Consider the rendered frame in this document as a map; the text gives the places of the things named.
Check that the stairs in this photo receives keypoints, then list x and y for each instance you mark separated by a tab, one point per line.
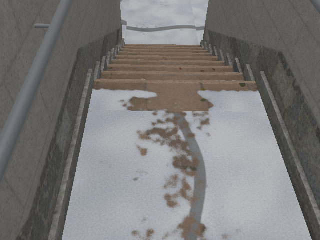
181	61

